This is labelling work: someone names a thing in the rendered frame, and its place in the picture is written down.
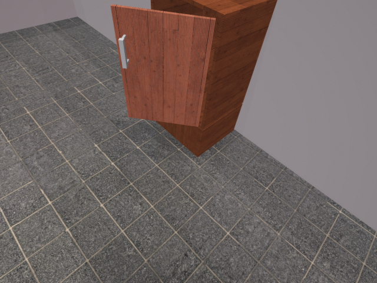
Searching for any handle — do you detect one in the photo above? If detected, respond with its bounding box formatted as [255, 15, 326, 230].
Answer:
[118, 35, 130, 69]

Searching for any cupboard door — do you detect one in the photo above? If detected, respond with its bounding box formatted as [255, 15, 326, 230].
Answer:
[111, 4, 216, 127]

